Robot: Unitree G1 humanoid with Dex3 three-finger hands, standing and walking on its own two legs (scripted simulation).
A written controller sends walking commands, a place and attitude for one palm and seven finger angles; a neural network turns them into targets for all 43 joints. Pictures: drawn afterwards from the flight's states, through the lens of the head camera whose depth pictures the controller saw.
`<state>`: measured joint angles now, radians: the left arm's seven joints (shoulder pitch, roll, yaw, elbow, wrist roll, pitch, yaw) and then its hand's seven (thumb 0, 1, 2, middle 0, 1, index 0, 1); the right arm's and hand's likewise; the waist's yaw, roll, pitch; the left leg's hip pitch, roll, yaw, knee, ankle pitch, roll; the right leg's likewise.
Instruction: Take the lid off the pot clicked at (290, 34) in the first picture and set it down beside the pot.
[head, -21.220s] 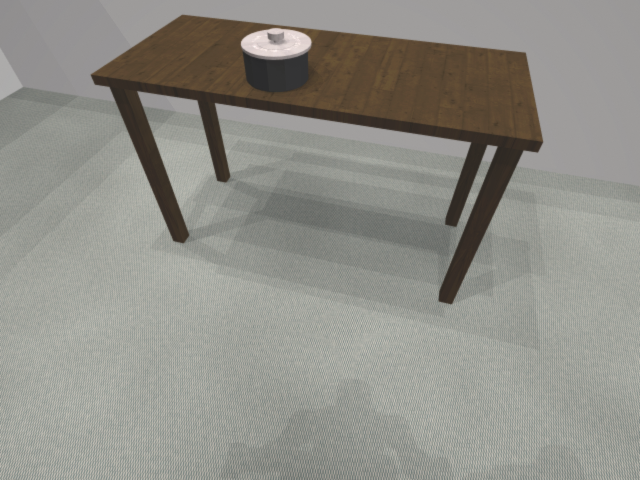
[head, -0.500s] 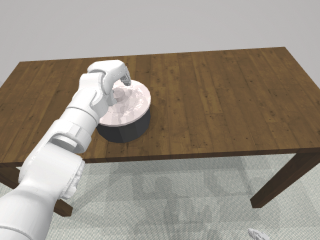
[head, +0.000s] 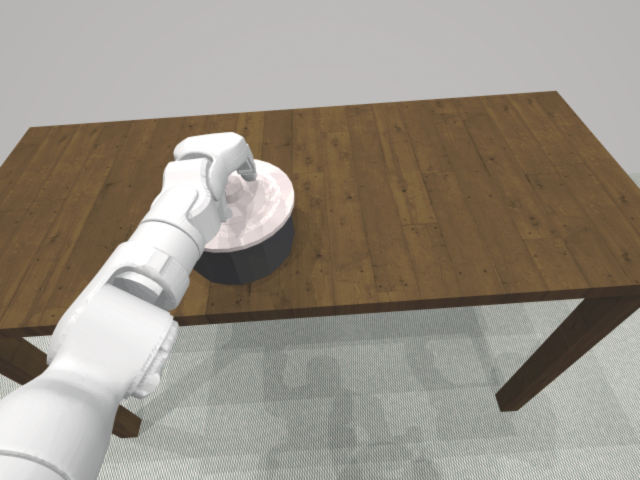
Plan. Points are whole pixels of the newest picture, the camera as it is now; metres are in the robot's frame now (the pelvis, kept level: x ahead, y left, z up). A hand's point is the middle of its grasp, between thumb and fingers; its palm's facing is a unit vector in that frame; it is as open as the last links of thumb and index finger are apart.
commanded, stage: close the fingers and squeeze the knob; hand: left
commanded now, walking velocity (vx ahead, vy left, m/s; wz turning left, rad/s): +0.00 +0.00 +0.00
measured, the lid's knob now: (227, 189) +0.50 +0.11 +0.09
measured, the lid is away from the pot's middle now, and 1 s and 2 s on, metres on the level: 0.00 0.00 0.00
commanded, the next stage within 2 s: lift the lid straight up in 1.84 s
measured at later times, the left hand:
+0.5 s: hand (219, 192) +0.47 +0.12 +0.12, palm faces -0.34 -0.06 -0.94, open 9.3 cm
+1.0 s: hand (221, 191) +0.47 +0.11 +0.12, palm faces -0.34 -0.05 -0.94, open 7.4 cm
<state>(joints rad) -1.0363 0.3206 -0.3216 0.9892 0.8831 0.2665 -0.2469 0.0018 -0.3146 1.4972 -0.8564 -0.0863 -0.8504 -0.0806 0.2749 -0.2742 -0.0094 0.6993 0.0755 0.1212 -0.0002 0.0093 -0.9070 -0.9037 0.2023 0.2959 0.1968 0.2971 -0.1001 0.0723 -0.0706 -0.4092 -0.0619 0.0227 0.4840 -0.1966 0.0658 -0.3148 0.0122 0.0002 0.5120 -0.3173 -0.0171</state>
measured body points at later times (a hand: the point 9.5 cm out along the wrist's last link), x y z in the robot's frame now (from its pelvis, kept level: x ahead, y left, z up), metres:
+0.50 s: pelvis +0.00 -0.01 +0.00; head +0.03 -0.03 +0.45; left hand +0.48 +0.12 +0.17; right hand +0.08 -0.27 -0.13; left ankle +0.02 +0.08 -0.74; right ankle -0.04 -0.11 -0.74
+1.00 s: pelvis +0.00 +0.00 +0.00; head +0.03 -0.03 +0.45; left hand +0.48 +0.11 +0.17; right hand +0.08 -0.26 -0.14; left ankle +0.02 +0.08 -0.74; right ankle -0.04 -0.11 -0.74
